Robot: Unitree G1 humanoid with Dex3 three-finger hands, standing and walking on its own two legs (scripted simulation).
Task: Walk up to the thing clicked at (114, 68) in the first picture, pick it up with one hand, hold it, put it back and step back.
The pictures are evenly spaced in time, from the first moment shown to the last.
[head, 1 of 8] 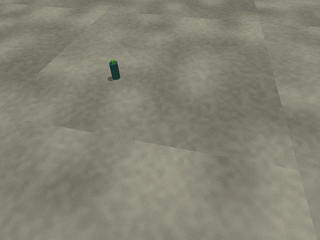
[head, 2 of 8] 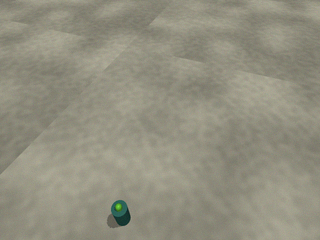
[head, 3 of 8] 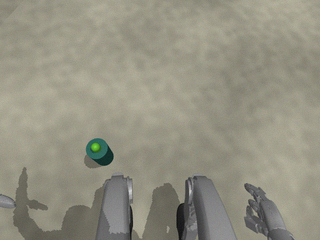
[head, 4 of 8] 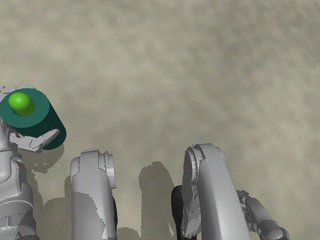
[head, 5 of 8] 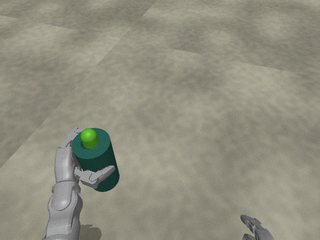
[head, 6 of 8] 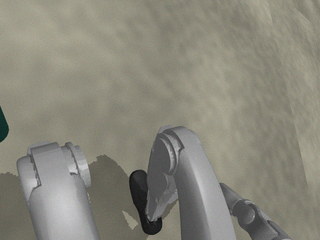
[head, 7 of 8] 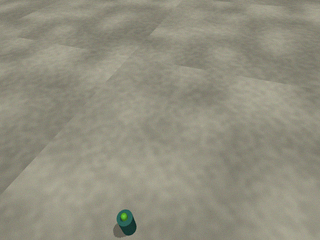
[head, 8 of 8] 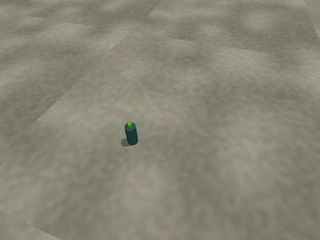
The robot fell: no
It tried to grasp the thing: yes
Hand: left
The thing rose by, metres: 0.66
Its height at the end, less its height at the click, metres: +0.00
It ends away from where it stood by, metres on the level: 0.01
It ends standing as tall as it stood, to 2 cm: yes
